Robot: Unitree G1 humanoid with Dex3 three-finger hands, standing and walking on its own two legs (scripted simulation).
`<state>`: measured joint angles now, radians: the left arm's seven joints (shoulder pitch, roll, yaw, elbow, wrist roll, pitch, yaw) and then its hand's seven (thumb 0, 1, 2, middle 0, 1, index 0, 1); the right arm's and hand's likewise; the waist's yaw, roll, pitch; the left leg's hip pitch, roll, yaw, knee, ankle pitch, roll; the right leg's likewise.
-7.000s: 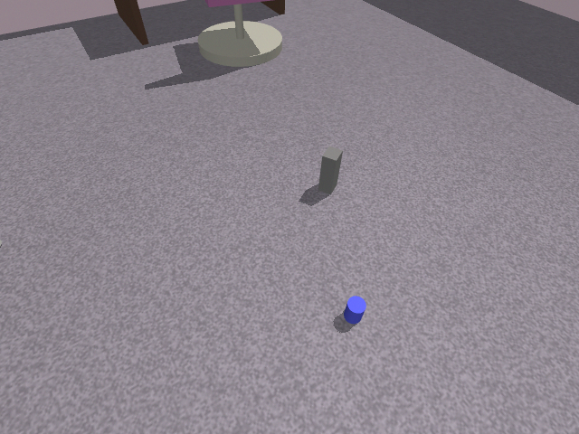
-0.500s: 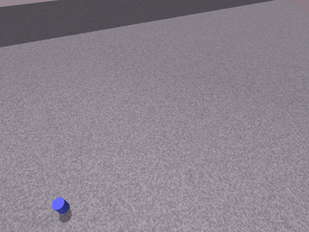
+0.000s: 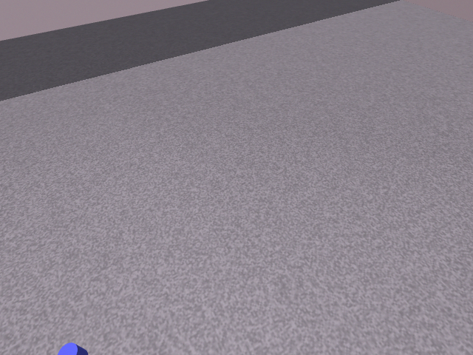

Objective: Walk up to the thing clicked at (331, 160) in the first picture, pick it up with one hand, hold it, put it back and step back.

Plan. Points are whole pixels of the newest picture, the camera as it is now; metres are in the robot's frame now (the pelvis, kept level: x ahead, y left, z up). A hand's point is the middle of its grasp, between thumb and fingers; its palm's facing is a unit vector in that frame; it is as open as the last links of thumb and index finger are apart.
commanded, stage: walk up
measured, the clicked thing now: out of the picture +0.32 +1.29 -0.65
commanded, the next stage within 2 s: none
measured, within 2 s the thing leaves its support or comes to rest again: neither
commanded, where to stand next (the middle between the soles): +1.11 +0.09 m, yaw +3 degrees
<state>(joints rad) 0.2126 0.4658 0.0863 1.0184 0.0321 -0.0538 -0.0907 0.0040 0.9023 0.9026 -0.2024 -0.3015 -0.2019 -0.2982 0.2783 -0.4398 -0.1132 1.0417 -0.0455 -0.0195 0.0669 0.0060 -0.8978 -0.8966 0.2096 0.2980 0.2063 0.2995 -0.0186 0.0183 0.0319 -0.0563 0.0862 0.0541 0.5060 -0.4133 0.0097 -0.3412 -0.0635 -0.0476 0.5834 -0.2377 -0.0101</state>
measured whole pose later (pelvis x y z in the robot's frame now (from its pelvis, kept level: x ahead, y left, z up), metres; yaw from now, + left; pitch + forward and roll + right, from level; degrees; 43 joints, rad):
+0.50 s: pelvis +0.22 +0.00 -0.01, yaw +6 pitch -1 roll -2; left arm 0.33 0.41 0.07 0.95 0.03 -0.08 -0.04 0.00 0.90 0.90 -0.21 -0.30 -0.21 -0.30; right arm 0.22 -0.42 -0.09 0.95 -0.04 -0.01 0.11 0.01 -0.90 -0.90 0.20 0.30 0.20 0.30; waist 0.03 0.01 0.07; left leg -0.45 0.08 0.02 0.58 -0.13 0.02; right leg 0.08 0.00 -0.18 0.39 -0.45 0.01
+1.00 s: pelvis +0.49 +0.00 -0.02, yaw +5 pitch -3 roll +0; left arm 0.23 0.40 0.07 0.88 0.01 -0.09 -0.06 0.00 0.90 0.90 -0.20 -0.30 -0.20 -0.30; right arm 0.31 -0.43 -0.07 0.89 -0.01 -0.04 0.05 0.01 -0.90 -0.90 0.21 0.30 0.20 0.30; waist -0.01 0.06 0.08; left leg -0.16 0.07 0.00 0.96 -0.52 0.03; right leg -0.42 -0.04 -0.08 0.70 -0.23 -0.01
